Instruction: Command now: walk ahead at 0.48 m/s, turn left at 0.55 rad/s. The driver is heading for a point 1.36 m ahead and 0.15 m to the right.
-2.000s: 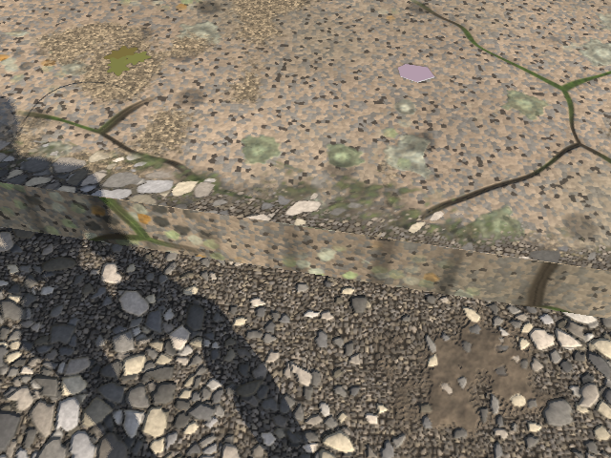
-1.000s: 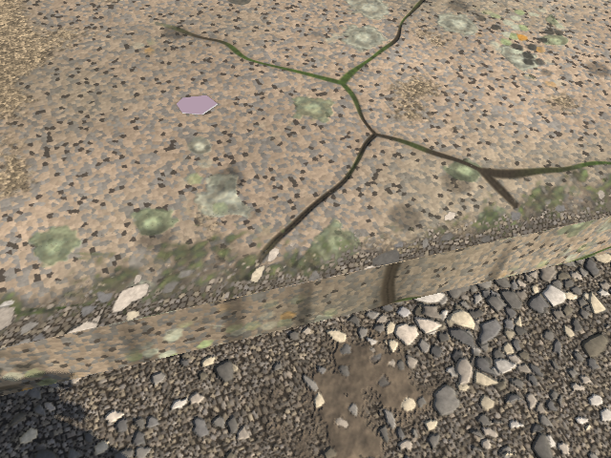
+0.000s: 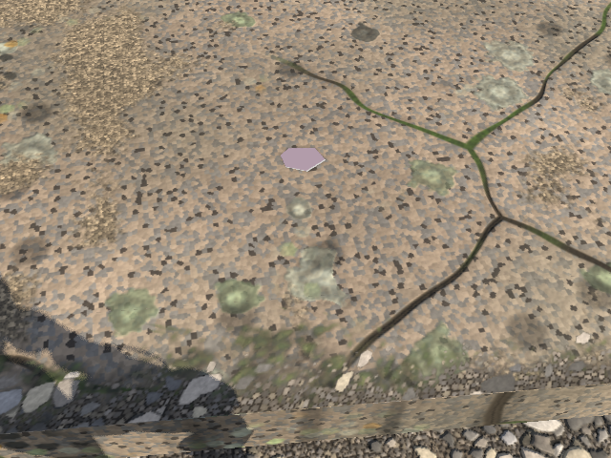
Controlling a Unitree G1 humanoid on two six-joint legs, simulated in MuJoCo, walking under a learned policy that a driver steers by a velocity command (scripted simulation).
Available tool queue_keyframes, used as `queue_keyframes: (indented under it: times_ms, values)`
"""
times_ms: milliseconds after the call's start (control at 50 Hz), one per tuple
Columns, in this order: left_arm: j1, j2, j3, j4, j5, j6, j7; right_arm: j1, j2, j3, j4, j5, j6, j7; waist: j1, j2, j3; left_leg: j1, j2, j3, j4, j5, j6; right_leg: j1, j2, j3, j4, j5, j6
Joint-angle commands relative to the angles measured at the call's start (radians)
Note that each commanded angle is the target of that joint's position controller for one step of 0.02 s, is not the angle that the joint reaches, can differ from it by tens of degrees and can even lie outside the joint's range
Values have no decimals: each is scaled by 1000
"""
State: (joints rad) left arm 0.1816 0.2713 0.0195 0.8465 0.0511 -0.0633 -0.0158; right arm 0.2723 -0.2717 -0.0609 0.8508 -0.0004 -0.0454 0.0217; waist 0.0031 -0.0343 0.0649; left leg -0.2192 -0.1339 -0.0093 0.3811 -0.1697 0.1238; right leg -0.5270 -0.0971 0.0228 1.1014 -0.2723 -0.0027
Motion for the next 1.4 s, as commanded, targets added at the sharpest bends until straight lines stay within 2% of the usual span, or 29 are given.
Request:
queue_keyframes:
  times_ms: [20,180,240,280,300,320,340,360,400,440,540,620,660,720,760,800,840,860,880,900,940,980,1000,1020,1100,1240,1340,1380,1400]
  values:
    - [31,73,16,-51,9,17,-1,45,-156,-35,-36,6,-23,-9,16,59,-56,49,249,-247,-174,355,140,-61,-1,-18,-72,72,41]
    - [-192,29,-9,-122,-16,8,-3,178,-120,-26,13,-16,-22,-34,-79,142,-75,203,249,-253,-105,487,74,-77,64,-59,-368,248,35]
    - [-158,47,-11,-119,-9,-6,11,128,-117,-17,3,-19,-27,-46,-38,94,-83,169,232,-228,-6,800,22,100,117,-68,-473,213,-13]
    - [18,92,9,-64,-8,-20,24,86,-150,-19,4,-12,-38,-46,47,109,-138,199,223,-243,166,962,6,269,150,-63,-588,198,-55]
    - [147,107,18,-29,-6,-33,33,53,-147,-16,0,-4,-44,-39,118,86,-174,142,184,-226,329,860,-5,428,118,-52,-694,294,-75]
    - [288,175,34,-3,5,-39,47,60,-85,3,-25,-2,-54,-33,150,-13,-268,-13,117,-175,595,459,-26,639,-86,153,-676,415,-123]
    - [299,258,62,29,6,-25,40,268,5,18,-13,13,-43,-35,20,-236,-327,-264,-45,-101,899,-367,-62,787,-337,546,-694,695,-311]
    - [249,183,62,23,-26,-10,22,243,-68,8,33,-31,-23,-42,32,-33,-277,-357,14,-106,1064,-317,-56,700,-292,620,-751,391,-347]
    - [125,64,32,5,-36,5,9,74,-60,10,-27,-66,-21,-19,16,-7,-127,-503,91,-45,1209,-206,-56,529,-178,454,-822,18,-306]
    - [165,17,18,46,-34,3,14,17,-10,26,-71,-74,-7,2,-7,-13,-50,-579,129,-17,1288,-167,-65,392,-95,362,-837,13,-277]
    - [273,54,26,100,-43,-18,26,-113,56,61,-178,-76,24,0,-12,2,-30,-826,179,23,1374,-113,-106,272,-48,354,-827,-24,-297]
    - [395,36,19,143,-24,-38,32,-392,150,101,-338,-65,28,-52,68,-113,12,-1282,187,23,1931,-337,-83,414,-134,503,-860,-62,-346]
    - [419,34,19,159,-26,-37,38,-493,151,116,-418,-66,14,-60,73,-42,34,-1395,216,-41,1899,-427,-60,455,-130,480,-863,-131,-295]
    - [428,26,15,186,-40,-11,59,-574,169,139,-513,-65,16,-42,75,1,24,-1176,227,41,1521,-361,-76,311,-33,405,-976,-48,-257]
    - [411,52,31,156,-53,9,86,-549,171,145,-538,-52,45,-33,74,-36,-64,-809,224,81,1228,-399,-72,285,-67,355,-1115,336,-268]
    - [307,90,46,79,-56,17,77,-307,177,126,-437,-26,54,-29,-40,-70,-243,-339,121,163,1059,-456,-26,253,-50,169,-972,1047,-225]
    - [254,192,84,47,-77,-15,43,51,29,41,-341,-6,34,-37,-239,-121,-435,-28,102,44,833,-453,-1,357,-52,146,-505,1563,-184]
    - [139,151,88,-36,-100,-36,12,185,-99,-3,-294,-39,20,-49,-298,154,-496,117,268,-366,510,-733,28,135,77,124,-123,1169,-135]
    - [110,7,78,-114,-40,-51,-32,149,-204,-29,-272,-37,40,-54,-239,501,-511,135,469,-1018,-7,-974,88,-125,241,154,322,117,-112]
    - [163,-55,74,-112,8,-42,-38,6,-131,-21,-252,-21,55,-61,-107,315,-392,28,517,-1151,-84,-1073,69,-272,202,264,606,113,-114]
    - [105,-117,48,-153,8,-4,-8,-120,28,17,-162,-19,39,-59,4,149,4,-281,486,-752,51,-926,63,-419,131,105,737,101,-121]
    - [137,-159,21,-177,-5,31,20,-118,185,57,-67,-49,-11,-34,89,89,33,-390,429,-437,79,-571,-11,-423,127,120,819,66,-141]
    - [139,-158,17,-191,-22,45,24,-104,194,55,-22,-54,-35,-25,105,92,34,-385,424,-333,72,-455,-28,-439,136,132,824,64,-142]
    - [147,-179,4,-209,-17,47,27,-83,166,41,16,-49,-52,-8,143,105,33,-348,396,-231,52,-324,-61,-466,106,143,776,119,-141]
    - [-31,-1,55,-249,-24,57,2,-54,41,9,6,-20,-81,-24,63,86,17,-225,361,57,-170,28,-34,-299,116,40,221,291,-77]
    - [-205,-55,45,-239,-30,56,-54,159,-26,-16,5,-22,-77,-60,-59,124,-36,295,342,251,-208,347,-27,-195,100,-151,-310,257,-108]
    - [-107,18,75,-225,-23,65,-47,202,-114,-40,-1,-12,-22,-68,2,192,-75,435,416,292,71,1023,-43,48,203,-235,-510,57,-171]
    - [91,61,103,-160,-13,46,-26,189,-147,-49,-18,-5,-2,-62,94,153,-149,340,409,297,395,912,-39,297,243,-198,-654,23,-210]
    - [192,103,120,-133,-3,40,-12,172,-126,-48,-43,-14,-4,-66,139,113,-208,82,392,267,634,575,-53,552,141,-32,-619,-53,-235]
